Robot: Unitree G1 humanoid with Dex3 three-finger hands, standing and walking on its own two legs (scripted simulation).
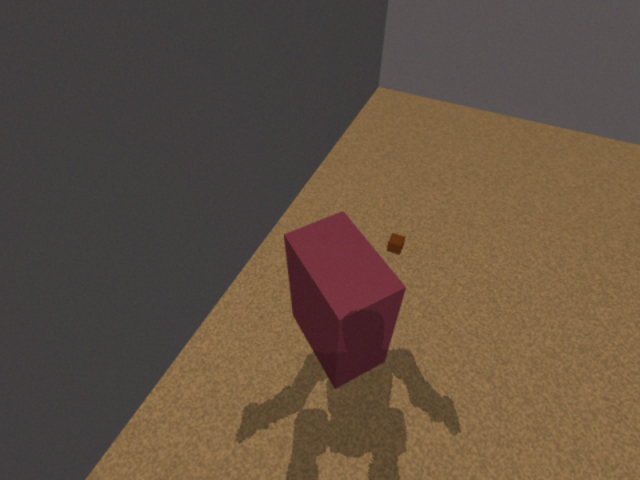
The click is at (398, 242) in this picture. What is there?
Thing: cube
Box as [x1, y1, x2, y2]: [387, 233, 404, 254]
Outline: 392,233 388,242 387,250 399,254 403,244 404,237
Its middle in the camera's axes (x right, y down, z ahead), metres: +0.31 +0.00 +1.61
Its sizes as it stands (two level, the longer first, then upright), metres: 0.055 0.055 0.055
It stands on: the floor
